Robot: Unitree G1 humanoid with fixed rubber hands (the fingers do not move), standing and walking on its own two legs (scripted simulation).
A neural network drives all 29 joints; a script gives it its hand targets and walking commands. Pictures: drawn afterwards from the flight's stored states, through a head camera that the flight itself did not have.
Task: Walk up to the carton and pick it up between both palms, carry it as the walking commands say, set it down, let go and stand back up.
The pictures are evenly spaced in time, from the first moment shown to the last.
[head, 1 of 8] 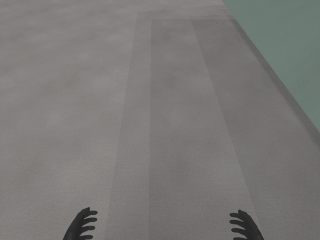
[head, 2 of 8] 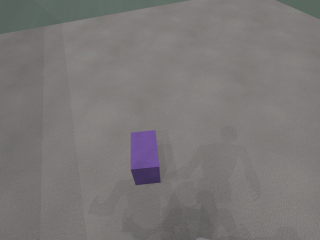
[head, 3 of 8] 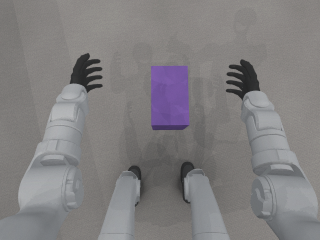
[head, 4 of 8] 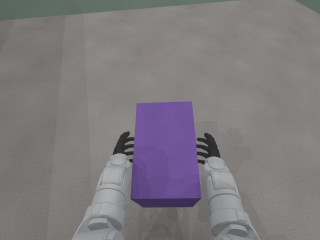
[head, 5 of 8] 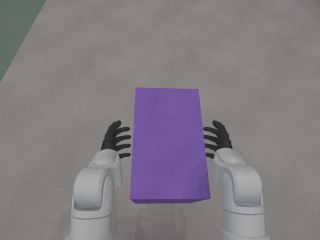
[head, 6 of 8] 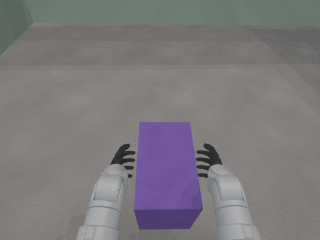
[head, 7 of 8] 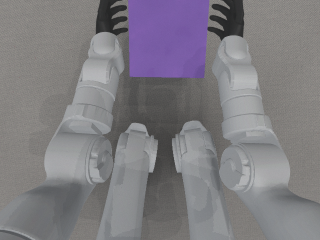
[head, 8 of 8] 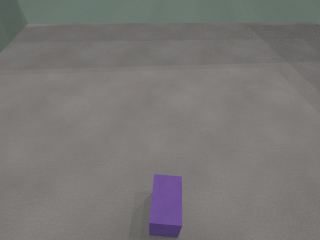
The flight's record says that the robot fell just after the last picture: no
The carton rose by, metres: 0.67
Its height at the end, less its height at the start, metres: +0.00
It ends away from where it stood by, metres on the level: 5.81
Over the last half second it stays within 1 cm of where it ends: yes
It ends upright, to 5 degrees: yes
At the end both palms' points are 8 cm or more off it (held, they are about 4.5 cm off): yes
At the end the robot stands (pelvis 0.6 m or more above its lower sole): yes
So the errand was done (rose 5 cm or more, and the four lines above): yes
